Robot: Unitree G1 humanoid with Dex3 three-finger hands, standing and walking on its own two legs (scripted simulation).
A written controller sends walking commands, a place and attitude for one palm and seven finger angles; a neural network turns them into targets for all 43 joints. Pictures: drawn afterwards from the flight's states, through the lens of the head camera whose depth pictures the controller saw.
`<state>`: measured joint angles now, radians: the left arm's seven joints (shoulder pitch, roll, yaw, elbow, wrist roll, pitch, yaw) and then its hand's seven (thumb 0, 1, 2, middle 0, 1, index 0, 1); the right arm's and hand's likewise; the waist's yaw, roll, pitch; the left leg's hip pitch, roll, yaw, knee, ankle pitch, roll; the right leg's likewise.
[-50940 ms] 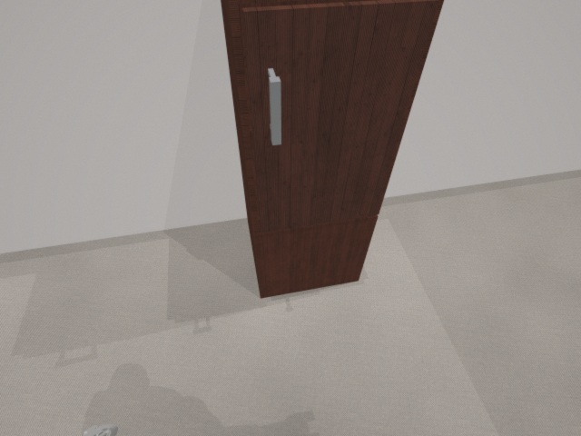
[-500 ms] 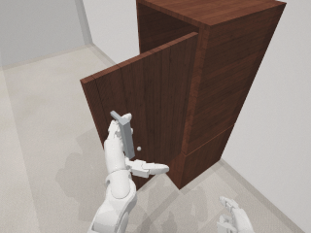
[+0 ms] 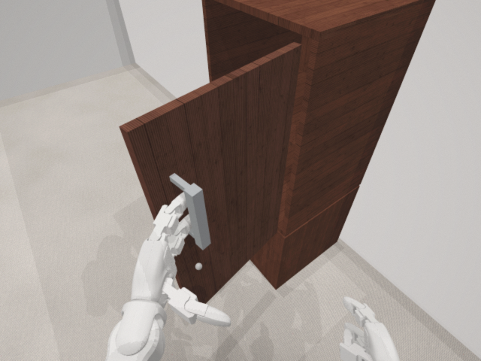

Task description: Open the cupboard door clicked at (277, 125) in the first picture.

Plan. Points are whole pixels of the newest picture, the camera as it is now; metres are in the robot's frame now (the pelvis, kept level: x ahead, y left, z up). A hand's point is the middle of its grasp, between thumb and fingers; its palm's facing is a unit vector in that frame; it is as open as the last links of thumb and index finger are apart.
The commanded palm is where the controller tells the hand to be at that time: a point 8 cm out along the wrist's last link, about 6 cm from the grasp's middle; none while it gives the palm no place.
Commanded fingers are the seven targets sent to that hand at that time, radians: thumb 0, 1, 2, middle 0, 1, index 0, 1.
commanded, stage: slide the hand sideways off the handle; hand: left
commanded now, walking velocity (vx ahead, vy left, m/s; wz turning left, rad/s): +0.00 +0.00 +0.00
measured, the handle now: (190, 212) +0.32 +0.11 +0.11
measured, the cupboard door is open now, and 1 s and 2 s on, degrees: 100 100 100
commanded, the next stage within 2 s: draw the hand back to the body in 0.70 s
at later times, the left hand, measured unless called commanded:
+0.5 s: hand (166, 292) +0.19 +0.12 +0.10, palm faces +0.03 -1.00 -0.04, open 16.3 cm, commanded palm +0.16 +0.17 +0.10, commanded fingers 0.00 -0.50 0.30 -0.15 -0.30 -0.15 -0.30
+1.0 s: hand (134, 297) +0.18 +0.16 +0.11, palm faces +0.04 -1.00 -0.06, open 16.3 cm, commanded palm +0.14 +0.22 +0.12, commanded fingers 0.00 -0.50 0.30 -0.15 -0.30 -0.15 -0.30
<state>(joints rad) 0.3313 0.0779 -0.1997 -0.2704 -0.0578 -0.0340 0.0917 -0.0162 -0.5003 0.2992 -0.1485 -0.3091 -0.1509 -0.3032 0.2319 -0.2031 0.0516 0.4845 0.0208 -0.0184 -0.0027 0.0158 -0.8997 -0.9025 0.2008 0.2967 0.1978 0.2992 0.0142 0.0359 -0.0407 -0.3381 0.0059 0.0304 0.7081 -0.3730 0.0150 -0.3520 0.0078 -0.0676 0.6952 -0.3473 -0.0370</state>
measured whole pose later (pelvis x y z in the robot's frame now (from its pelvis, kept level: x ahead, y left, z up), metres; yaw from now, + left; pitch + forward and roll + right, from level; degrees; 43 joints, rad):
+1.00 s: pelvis +0.01 +0.00 -0.01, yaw +2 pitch +4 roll -1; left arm 0.64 0.21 0.06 -0.47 -0.24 -0.14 -0.15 -0.02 -0.50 0.30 -0.15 -0.30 -0.15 -0.30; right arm 0.27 -0.22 0.03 0.49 0.06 -0.19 -0.06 0.02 -0.90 -0.90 0.20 0.30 0.20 0.30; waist 0.03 0.06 -0.11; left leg -0.46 0.01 -0.01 0.84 -0.45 0.01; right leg -0.45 0.01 -0.11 0.79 -0.42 -0.04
